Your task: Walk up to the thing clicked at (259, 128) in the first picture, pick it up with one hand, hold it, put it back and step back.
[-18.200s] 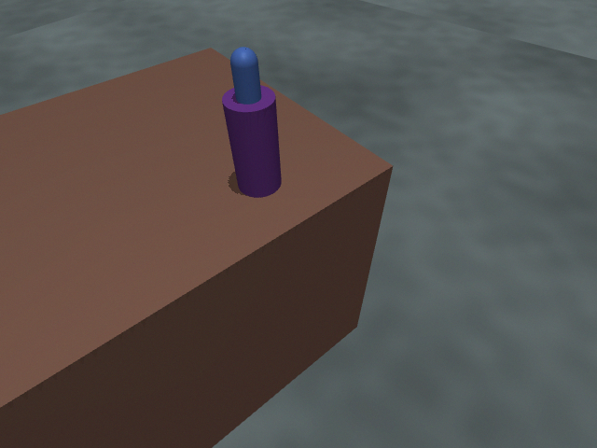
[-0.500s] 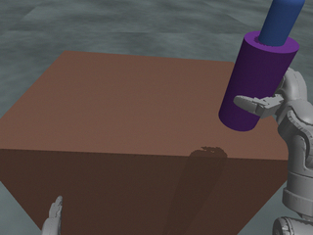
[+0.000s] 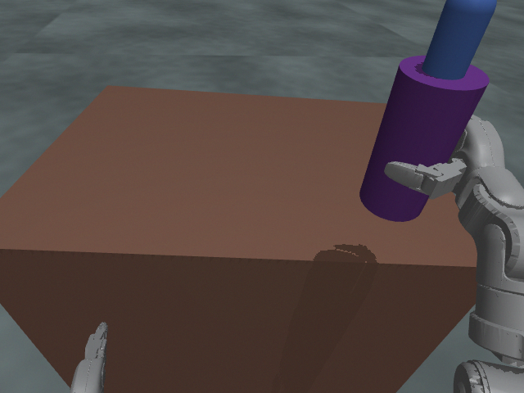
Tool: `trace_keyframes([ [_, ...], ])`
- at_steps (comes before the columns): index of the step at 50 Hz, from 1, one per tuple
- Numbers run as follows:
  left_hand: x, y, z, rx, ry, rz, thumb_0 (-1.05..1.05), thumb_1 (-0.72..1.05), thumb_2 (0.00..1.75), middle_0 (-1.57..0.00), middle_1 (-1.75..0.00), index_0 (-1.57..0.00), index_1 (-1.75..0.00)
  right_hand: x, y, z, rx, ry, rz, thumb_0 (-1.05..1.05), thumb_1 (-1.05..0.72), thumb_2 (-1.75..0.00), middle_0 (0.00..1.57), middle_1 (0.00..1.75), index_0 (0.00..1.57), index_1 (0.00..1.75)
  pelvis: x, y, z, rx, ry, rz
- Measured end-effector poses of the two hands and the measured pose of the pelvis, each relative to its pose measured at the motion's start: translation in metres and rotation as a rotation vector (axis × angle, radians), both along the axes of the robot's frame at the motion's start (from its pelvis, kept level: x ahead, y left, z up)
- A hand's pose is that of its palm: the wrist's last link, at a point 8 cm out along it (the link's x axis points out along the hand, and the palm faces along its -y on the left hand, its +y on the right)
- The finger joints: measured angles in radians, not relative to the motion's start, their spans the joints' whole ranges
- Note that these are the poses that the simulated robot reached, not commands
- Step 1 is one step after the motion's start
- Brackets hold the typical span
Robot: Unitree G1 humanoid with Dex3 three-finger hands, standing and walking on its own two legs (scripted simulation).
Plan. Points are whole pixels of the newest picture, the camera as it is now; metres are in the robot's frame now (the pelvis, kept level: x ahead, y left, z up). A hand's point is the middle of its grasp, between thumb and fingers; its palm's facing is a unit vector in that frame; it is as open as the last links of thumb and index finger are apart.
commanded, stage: hold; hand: right
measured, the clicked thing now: (424, 117) +0.34 -0.16 +0.32
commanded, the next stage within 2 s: crouch in 0.16 s
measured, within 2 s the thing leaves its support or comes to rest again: neither
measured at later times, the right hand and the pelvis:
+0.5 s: hand (409, 151) +0.36 -0.17 +0.26, palm faces +0.15 +0.99 +0.00, open 11.9 cm; pelvis +0.00 +0.01 +0.00, yaw +0 degrees
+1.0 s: hand (395, 168) +0.42 -0.20 +0.18, palm faces +0.21 +0.98 -0.01, open 11.8 cm; pelvis -0.01 +0.00 +0.00, yaw +1 degrees
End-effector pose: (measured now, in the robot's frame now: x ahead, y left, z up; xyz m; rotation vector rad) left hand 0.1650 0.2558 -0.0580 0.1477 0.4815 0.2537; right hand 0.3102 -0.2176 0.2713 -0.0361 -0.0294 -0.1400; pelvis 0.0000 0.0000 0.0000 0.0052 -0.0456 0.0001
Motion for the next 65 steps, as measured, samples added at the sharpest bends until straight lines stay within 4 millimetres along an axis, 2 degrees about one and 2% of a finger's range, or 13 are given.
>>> trace_keyframes([
  [5,0.004,-0.003,0.005,-0.018,-0.042,0.005,-0.01,-0.53,0.05,-0.06,-0.05,-0.06,-0.05,0.002,0.004,0.0,0.013,0.01,0.015,0.0,0.61,-1.08,0.57,1.01,0.6,1.02,0.001,0.0,0.0,-0.002,0.0,0.005],
  [14,-0.01,0.003,-0.006,-0.011,0.022,0.009,-0.01,-0.53,0.05,-0.06,-0.05,-0.06,-0.05,-0.001,-0.008,0.014,0.001,-0.042,-0.054,0.0,0.61,-1.08,0.57,1.02,0.6,1.03,0.001,0.002,0.0,-0.003,-0.001,0.002],
  [19,-0.008,0.001,-0.005,-0.001,0.031,-0.011,-0.01,-0.53,0.05,-0.06,-0.05,-0.06,-0.05,0.005,-0.005,0.013,0.005,-0.021,-0.033,0.0,0.61,-1.08,0.57,1.02,0.59,1.03,-0.001,0.004,0.0,-0.002,-0.003,-0.001],
  [23,0.001,0.0,0.003,-0.005,-0.016,-0.014,-0.01,-0.53,0.05,-0.05,-0.05,-0.06,-0.05,0.015,-0.002,-0.002,0.026,0.052,-0.009,0.0,0.61,-1.08,0.57,1.01,0.6,1.03,-0.002,0.005,0.0,-0.003,-0.001,-0.002],
  [27,0.002,-0.004,0.009,-0.013,-0.054,-0.026,-0.01,-0.53,0.05,-0.05,-0.05,-0.06,-0.05,0.027,-0.004,-0.028,0.064,0.127,-0.015,0.0,0.61,-1.07,0.57,1.01,0.6,1.02,-0.005,0.006,0.0,-0.005,0.008,0.0],
  [31,-0.011,-0.004,0.005,-0.012,-0.037,-0.019,-0.01,-0.52,0.05,-0.06,-0.05,-0.06,-0.05,0.038,-0.014,-0.057,0.08,0.175,-0.066,0.0,0.61,-1.07,0.58,1.0,0.61,1.02,-0.008,0.007,-0.001,-0.006,0.021,0.007],
  [35,-0.031,0.006,0.0,0.017,0.011,0.015,-0.01,-0.52,0.05,-0.06,-0.05,-0.06,-0.05,0.046,-0.024,-0.075,0.053,0.166,-0.117,0.0,0.61,-1.07,0.58,1.0,0.61,1.01,-0.01,0.007,-0.003,-0.005,0.034,0.016],
  [41,-0.047,0.016,-0.009,0.065,0.098,0.046,-0.01,-0.53,0.05,-0.06,-0.05,-0.06,-0.05,0.06,-0.028,-0.086,0.026,0.126,-0.099,0.0,0.61,-1.07,0.58,1.0,0.61,1.01,-0.011,0.004,-0.005,0.002,0.057,0.025],
  [45,-0.036,0.008,-0.008,0.067,0.087,0.033,-0.01,-0.52,0.05,-0.06,-0.05,-0.06,-0.05,0.071,-0.025,-0.087,0.031,0.118,-0.075,0.0,0.61,-1.07,0.58,1.0,0.61,1.01,-0.009,0.002,-0.005,0.006,0.07,0.025],
  [52,-0.02,0.0,0.014,0.066,-0.032,0.032,-0.01,-0.51,0.04,-0.06,-0.05,-0.07,-0.04,0.087,-0.03,-0.084,0.057,0.099,-0.073,0.0,0.61,-1.07,0.58,0.99,0.61,1.01,-0.005,-0.001,-0.004,0.005,0.076,0.026],
  [56,-0.027,-0.003,0.013,0.056,-0.012,0.021,-0.01,-0.51,0.04,-0.06,-0.05,-0.07,-0.04,0.098,-0.036,-0.091,0.057,0.094,-0.081,0.0,0.61,-1.06,0.59,0.99,0.62,1.0,-0.005,-0.001,-0.005,0.004,0.093,0.029],
  [62,-0.05,-0.002,-0.006,0.043,0.111,0.024,-0.01,-0.51,0.03,-0.06,-0.05,-0.07,-0.04,0.112,-0.044,-0.112,0.023,0.121,-0.096,0.0,0.61,-1.06,0.59,0.98,0.62,1.0,-0.007,-0.003,-0.007,0.005,0.129,0.038],
  [65,-0.052,-0.001,-0.007,0.054,0.135,0.03,-0.01,-0.51,0.04,-0.06,-0.05,-0.07,-0.04,0.118,-0.043,-0.118,0.027,0.117,-0.094,0.0,0.61,-1.06,0.59,0.98,0.62,1.0,-0.006,-0.003,-0.007,0.005,0.141,0.041],
])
